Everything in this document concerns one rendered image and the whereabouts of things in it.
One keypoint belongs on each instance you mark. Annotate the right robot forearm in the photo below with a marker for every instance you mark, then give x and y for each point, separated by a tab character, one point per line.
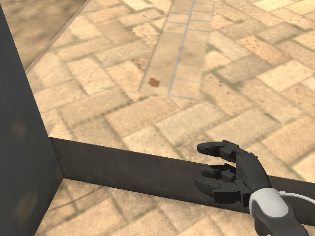
273	216

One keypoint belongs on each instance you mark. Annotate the right robot hand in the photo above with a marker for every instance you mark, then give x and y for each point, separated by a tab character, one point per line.
239	182

